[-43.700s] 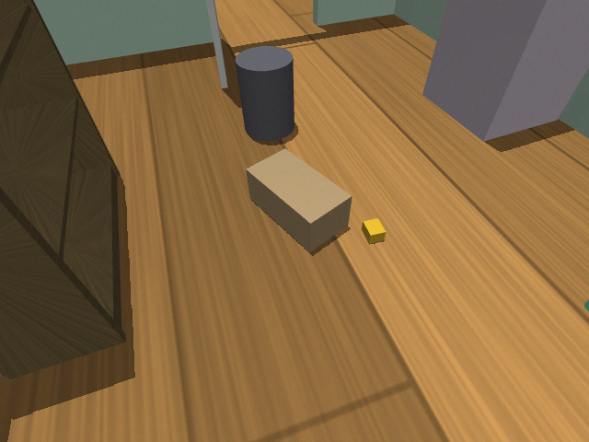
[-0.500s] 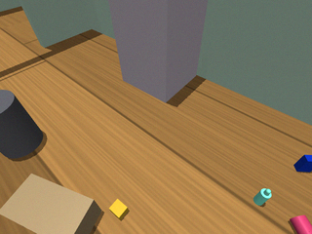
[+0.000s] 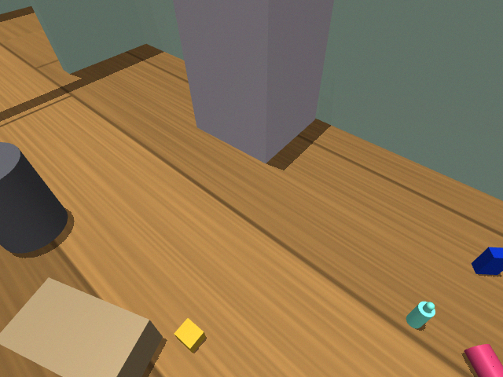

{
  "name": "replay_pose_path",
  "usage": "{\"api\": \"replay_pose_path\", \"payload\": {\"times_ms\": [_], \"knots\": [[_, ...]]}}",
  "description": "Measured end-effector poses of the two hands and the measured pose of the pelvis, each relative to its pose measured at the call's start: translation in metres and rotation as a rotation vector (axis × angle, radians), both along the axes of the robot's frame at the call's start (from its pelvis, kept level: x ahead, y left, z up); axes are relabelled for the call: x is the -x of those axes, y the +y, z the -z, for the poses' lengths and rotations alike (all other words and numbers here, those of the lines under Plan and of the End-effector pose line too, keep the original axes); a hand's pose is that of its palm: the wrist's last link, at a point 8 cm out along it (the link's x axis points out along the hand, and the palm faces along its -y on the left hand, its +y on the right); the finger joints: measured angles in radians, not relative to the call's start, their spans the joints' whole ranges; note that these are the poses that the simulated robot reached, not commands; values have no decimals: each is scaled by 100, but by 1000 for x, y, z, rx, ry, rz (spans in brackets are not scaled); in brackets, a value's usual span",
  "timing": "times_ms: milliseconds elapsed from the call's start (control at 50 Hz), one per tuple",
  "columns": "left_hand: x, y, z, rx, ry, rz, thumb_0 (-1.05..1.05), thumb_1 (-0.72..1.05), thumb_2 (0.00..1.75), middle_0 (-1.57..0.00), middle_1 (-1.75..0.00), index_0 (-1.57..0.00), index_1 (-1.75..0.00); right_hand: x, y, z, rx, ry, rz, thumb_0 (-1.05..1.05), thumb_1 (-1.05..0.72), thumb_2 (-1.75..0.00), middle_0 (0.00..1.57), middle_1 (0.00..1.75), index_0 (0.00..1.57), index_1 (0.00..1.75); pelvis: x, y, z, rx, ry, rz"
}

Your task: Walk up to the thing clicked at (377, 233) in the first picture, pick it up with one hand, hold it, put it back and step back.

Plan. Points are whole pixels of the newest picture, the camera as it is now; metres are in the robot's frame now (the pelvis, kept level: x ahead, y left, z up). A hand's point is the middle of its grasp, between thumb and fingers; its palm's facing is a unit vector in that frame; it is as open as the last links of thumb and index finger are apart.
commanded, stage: stand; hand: left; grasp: from above
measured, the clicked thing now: (190, 335) +0.42 +0.27 -0.75
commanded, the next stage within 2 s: step back in 0.38 s
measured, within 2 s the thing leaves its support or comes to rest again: neither
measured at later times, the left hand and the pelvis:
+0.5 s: hand out of the picture +0.07 +0.26 -0.16, palm faces +0.02 -0.94 -0.35, open 7.4 cm; pelvis -0.02 +0.00 -0.01, yaw +1 degrees
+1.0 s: hand out of the picture +0.03 +0.30 -0.18, palm faces -0.08 -0.92 -0.37, open 7.4 cm; pelvis -0.09 +0.05 -0.02, yaw -3 degrees
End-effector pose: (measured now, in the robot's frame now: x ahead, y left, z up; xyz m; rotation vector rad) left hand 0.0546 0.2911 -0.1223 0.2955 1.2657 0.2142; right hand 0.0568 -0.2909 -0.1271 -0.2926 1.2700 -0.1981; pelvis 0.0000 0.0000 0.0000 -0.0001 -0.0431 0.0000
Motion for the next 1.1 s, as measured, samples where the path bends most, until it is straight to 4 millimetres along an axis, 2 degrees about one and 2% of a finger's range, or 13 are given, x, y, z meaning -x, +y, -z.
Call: {"api": "replay_pose_path", "payload": {"times_ms": [200,400,520,600,660,700,760,840,940,1100], "knots": [[-9,-2,-3,-6,-32,10,0,90,89,-20,-30,-20,-30,-6,-2,0,-3,-20,-7,1,-91,-90,21,30,20,30,0,-3,0,0,-2,-3],[-8,-3,-2,0,-27,6,0,90,89,-20,-30,-20,-30,-6,-6,-1,-1,-17,-6,1,-91,-90,21,30,20,30,0,-5,0,2,3,-2],[-5,13,1,-27,-31,-7,0,90,89,-20,-30,-20,-30,-5,-14,1,26,-31,0,1,-91,-90,21,30,20,30,22,1,9,12,1,-11],[-8,31,6,-44,-40,28,0,90,89,-20,-30,-20,-30,6,-13,-1,59,-24,4,0,-91,-90,20,30,20,30,33,16,15,1,10,-7],[-19,49,16,-43,-74,46,1,90,89,-20,-30,-20,-30,21,-7,0,93,-14,3,0,-91,-90,20,30,20,30,39,31,24,16,24,-21],[-27,58,22,-41,-106,42,1,90,89,-20,-30,-20,-30,34,0,1,115,10,-5,0,-91,-90,20,30,20,30,48,38,29,12,21,-23],[-30,63,23,-40,-130,48,1,90,89,-20,-30,-20,-30,54,14,-3,112,46,-14,0,-91,-90,20,30,20,30,59,42,25,17,14,-24],[-18,60,21,-23,-116,60,0,90,89,-20,-30,-20,-30,68,26,-8,106,44,-9,1,-90,-90,21,30,20,30,69,47,18,28,31,-10],[10,58,21,-27,-68,87,0,90,89,-20,-30,-20,-30,70,33,-5,91,-41,5,1,-90,-90,21,30,20,30,83,49,20,18,23,28],[57,47,16,-63,-60,113,0,90,89,-20,-30,-20,-30,85,20,18,43,-120,22,1,-90,-90,21,30,20,30,116,38,32,32,-9,61]]}}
